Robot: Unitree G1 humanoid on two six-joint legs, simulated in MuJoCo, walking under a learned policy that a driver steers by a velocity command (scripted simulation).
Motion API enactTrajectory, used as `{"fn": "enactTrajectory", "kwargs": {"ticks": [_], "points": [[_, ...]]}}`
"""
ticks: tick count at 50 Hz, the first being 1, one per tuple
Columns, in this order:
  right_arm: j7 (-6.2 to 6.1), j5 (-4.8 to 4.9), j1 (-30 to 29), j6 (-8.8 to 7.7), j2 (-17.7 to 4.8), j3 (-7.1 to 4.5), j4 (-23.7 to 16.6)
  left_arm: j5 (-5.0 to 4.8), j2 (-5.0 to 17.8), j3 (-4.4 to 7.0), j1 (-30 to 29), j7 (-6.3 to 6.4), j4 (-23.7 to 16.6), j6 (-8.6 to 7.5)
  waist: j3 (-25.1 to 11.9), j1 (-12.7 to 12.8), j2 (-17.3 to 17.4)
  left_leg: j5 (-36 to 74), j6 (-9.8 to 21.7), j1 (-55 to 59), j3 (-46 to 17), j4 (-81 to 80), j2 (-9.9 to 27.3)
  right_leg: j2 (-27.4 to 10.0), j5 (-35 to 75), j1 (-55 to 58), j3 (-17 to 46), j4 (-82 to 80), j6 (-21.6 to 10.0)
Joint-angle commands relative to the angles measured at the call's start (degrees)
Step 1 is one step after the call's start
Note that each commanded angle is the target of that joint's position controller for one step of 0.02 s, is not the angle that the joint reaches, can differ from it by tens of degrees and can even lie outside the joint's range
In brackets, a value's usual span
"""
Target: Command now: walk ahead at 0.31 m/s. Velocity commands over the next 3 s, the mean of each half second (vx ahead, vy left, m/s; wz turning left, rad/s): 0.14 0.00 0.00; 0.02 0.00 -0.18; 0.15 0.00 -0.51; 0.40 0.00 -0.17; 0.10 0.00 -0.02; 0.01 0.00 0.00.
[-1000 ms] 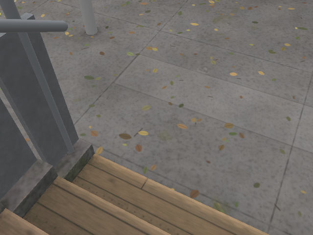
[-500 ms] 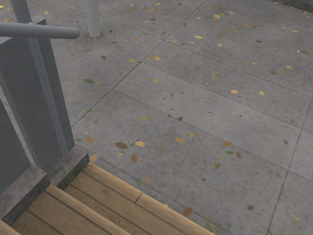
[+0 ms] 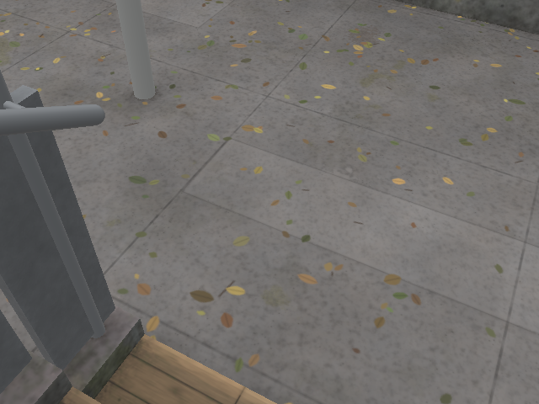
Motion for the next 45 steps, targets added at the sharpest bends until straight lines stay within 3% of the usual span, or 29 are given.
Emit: {"fn": "enactTrajectory", "kwargs": {"ticks": [1,3,5,7,8,10,12,13,14,15,16,17,18,19,20,21,23,24,25,27,28,30,33,34,35,37,38,42,45], "points": [[-1.19,-0.18,4.6,-1.67,-5.5,-0.39,0.8,-0.28,4.8,1.15,-4.8,-0.80,-2.0,-0.28,6.8,-0.1,5.2,29.6,9.0,1.7,-14.6,-4.5,15.6,-1.8,15.4,-15.1,6.5,-4.2,-0.1],[-1.96,1.52,3.8,-2.29,-3.8,0.09,1.2,0.95,0.3,-0.81,-9.5,-2.23,-4.1,0.21,5.3,1.9,6.1,22.1,7.6,-9.7,-9.8,-1.2,12.5,0.0,33.6,-7.5,1.9,-14.8,0.3],[-2.27,1.97,2.7,-1.60,-2.2,1.13,0.9,0.50,-2.7,-2.28,-8.4,-2.87,-3.5,0.54,2.9,2.6,7.1,19.5,5.1,-20.6,-5.2,2.0,8.6,1.8,44.4,6.0,-3.3,-20.7,0.0],[-3.23,1.69,3.9,-0.82,-1.8,1.34,1.3,-0.21,-3.5,-3.55,-9.0,-2.59,-3.8,0.77,4.7,2.4,7.3,17.2,3.8,-26.2,-4.7,6.5,7.4,1.9,48.1,12.9,-5.0,-23.6,1.0],[-2.81,0.71,4.0,-0.46,-2.4,1.16,1.0,-1.08,-3.1,-3.72,-6.8,-1.80,-2.2,0.39,2.9,2.4,6.4,14.7,3.3,-26.9,-4.3,10.7,7.2,3.7,50.6,17.0,-8.0,-22.4,1.7],[-3.08,-0.47,6.1,0.62,-1.7,1.40,1.7,-1.13,-1.4,-3.57,0.1,-0.79,1.2,-0.70,3.8,4.8,3.5,17.3,2.7,-21.0,-3.1,24.0,5.5,1.3,51.5,19.4,-7.7,-34.4,1.3],[-3.13,-0.63,4.2,1.54,-2.4,1.26,1.5,-1.18,3.6,-1.55,14.2,-0.42,6.5,-1.32,1.2,12.2,0.0,14.9,2.0,-19.2,-0.7,51.0,1.0,-3.0,57.0,30.4,-7.7,-47.2,-0.6],[-3.16,3.05,13.8,1.69,2.2,1.07,0.5,0.08,8.7,-0.98,12.9,-1.19,7.0,-2.52,-3.4,4.5,-11.9,-26.3,-0.3,-31.2,-0.3,73.4,-5.2,-17.4,100.2,42.3,4.5,-32.7,-4.4],[-4.71,4.98,17.3,1.82,1.2,1.17,-0.1,-1.55,7.1,-1.94,11.1,-1.81,5.9,-3.37,-6.5,1.9,-7.5,-26.8,0.3,-40.1,-4.7,74.9,-2.3,-23.9,104.9,46.0,10.4,-25.0,-6.9],[-4.74,2.99,12.6,2.40,-0.8,1.02,-0.1,-2.54,4.4,-2.64,9.7,-2.38,5.0,-3.99,-4.6,3.4,-3.0,-23.2,0.8,-43.0,-5.1,75.0,-1.3,-23.8,95.5,40.3,9.8,-29.0,-10.0],[-4.36,1.52,8.9,3.05,-0.9,0.79,-0.4,-2.32,2.7,-3.57,6.0,-2.01,4.2,-4.16,-2.5,2.1,0.7,-18.4,0.7,-42.2,-6.0,72.9,-0.3,-23.1,85.5,32.3,9.6,-31.7,-12.4],[-3.91,0.85,7.4,3.82,-1.3,0.67,-0.7,-1.86,1.8,-4.19,4.3,-1.45,3.5,-4.18,-1.8,0.5,2.3,-13.0,0.7,-40.4,-7.4,68.3,0.9,-22.3,78.1,26.5,8.6,-32.4,-13.3],[-2.92,1.49,8.3,4.65,0.4,1.49,-1.4,-0.17,3.9,-3.86,1.6,-0.48,3.1,-4.20,-4.9,-1.1,-3.0,-11.3,-0.2,-35.4,-7.6,64.9,3.0,-27.0,62.2,18.5,13.5,-35.3,-19.2],[-3.34,0.56,4.2,5.31,-0.4,1.18,-1.7,0.42,2.6,-4.13,-0.6,-0.01,3.3,-4.35,-2.6,-0.7,-0.4,-6.4,-1.4,-36.4,-10.4,63.2,3.7,-27.4,48.6,12.5,16.2,-37.6,-20.9],[-3.46,0.56,-0.9,5.54,-3.1,0.22,-2.7,0.15,0.7,-4.96,-0.3,-0.57,3.2,-4.67,0.7,0.0,4.4,0.5,-1.3,-34.7,-10.8,56.4,2.7,-22.3,45.2,7.8,12.9,-37.3,-18.7],[-3.28,1.11,-1.7,5.51,-1.5,0.26,-2.4,0.21,-0.1,-5.51,0.0,-0.72,3.9,-4.75,1.9,-0.7,2.6,1.3,-1.2,-32.7,-9.6,53.0,2.1,-20.2,47.6,4.8,10.5,-36.0,-17.4],[-2.86,0.49,-4.7,6.23,1.3,1.60,-3.2,-1.74,-1.4,-6.29,-0.8,0.16,4.0,-5.87,4.1,-2.6,0.9,16.5,-2.4,-25.7,-8.1,31.8,5.1,-15.7,38.8,-0.7,5.0,-39.6,-12.8],[-2.31,0.49,-4.3,6.51,1.6,1.67,-2.3,-2.83,-4.2,-7.54,-2.6,0.11,4.0,-5.36,4.8,-3.8,-1.2,18.8,-2.0,-20.7,-5.6,22.7,5.4,-11.4,35.9,-2.5,1.2,-40.2,-9.1],[-1.83,0.44,-5.8,6.52,1.1,1.54,-1.4,-3.59,-4.8,-7.83,-1.2,0.14,4.0,-4.68,6.4,-2.2,-0.6,19.4,-1.2,-19.6,-3.2,16.5,4.2,-7.2,36.9,-0.1,-2.3,-40.0,-6.4],[-1.35,0.25,-12.0,6.38,3.2,2.28,-1.9,-2.45,-2.7,-7.38,6.1,0.61,6.6,-4.81,9.0,2.2,-0.5,13.9,-0.8,-21.3,-0.5,8.4,1.7,-7.3,46.6,10.7,-1.4,-40.0,-3.8],[-1.42,1.07,-12.4,6.06,4.7,2.75,-2.5,-1.17,-0.9,-6.84,8.3,0.84,8.1,-4.56,6.6,2.6,-4.1,8.3,-1.8,-18.4,-1.0,3.5,1.2,-9.5,51.8,16.0,0.1,-38.2,-4.4],[-1.38,2.74,-10.7,5.60,3.5,2.94,-2.5,-0.71,-0.4,-6.44,8.1,0.82,8.3,-3.31,2.1,2.3,-7.9,5.7,-2.3,-11.1,-1.1,-4.6,1.4,-11.3,44.9,18.2,2.0,-38.4,-5.2],[-0.96,1.37,-7.3,5.37,1.4,3.05,-0.4,-1.10,-1.9,-6.58,3.5,-0.42,5.5,-2.85,0.7,0.0,-2.5,24.0,-1.7,10.1,-6.4,-13.3,8.0,-10.9,19.5,4.2,4.0,-42.6,-3.8],[-0.93,0.62,-5.6,4.88,-1.5,2.70,-0.3,-1.68,-2.8,-6.67,4.7,-0.41,4.8,-3.03,-0.4,0.7,2.6,39.0,-1.0,16.0,-11.5,-9.7,13.8,-9.3,11.5,0.1,3.1,-42.4,-2.8],[-1.03,0.91,-8.9,5.19,-2.4,2.46,1.0,-2.28,-4.7,-6.75,8.6,-0.47,6.4,-1.78,0.3,2.9,8.8,39.7,1.6,9.3,-10.2,-7.4,13.6,-7.1,7.6,2.9,1.5,-44.7,-2.0],[-1.23,1.90,-9.5,4.41,0.7,3.21,0.3,-0.92,-0.8,-5.35,2.4,-0.27,4.7,-0.91,1.3,0.7,5.9,28.0,0.5,3.2,-8.3,-9.5,10.5,-5.2,10.6,7.9,1.7,-42.3,-1.6],[-1.84,2.18,-10.5,4.50,0.2,3.20,0.1,-0.87,-0.9,-5.19,0.6,-0.68,3.7,-0.79,1.4,1.2,5.6,26.1,0.3,1.9,-7.6,-9.3,9.7,-5.6,12.9,8.6,2.1,-41.6,-1.8],[-3.06,2.05,-10.2,4.17,-3.3,1.85,-2.0,-0.62,-0.5,-4.24,-1.9,-0.51,0.6,0.01,0.4,1.7,3.7,28.7,1.9,0.6,-6.6,-6.7,10.4,-5.0,16.3,6.4,3.3,-34.5,-3.3],[-3.52,1.16,-8.3,4.10,-7.0,0.23,-3.4,-1.71,0.7,-3.01,-4.2,0.59,-2.3,0.87,-0.8,0.5,6.7,33.2,5.2,2.1,-10.3,-8.2,15.0,-0.9,9.6,-0.6,1.5,-25.4,-2.3]]}}
Next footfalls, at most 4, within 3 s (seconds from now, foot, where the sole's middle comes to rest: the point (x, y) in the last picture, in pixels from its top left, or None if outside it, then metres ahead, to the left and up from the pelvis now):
0.24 right None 0.19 -0.09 -0.92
0.46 left None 0.18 0.12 -0.81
0.66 left None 0.27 0.11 -0.92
1.16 right None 0.17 -0.10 -0.92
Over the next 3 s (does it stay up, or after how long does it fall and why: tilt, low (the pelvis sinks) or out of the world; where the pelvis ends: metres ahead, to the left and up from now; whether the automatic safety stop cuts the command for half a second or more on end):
stays up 0.69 -0.13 -0.48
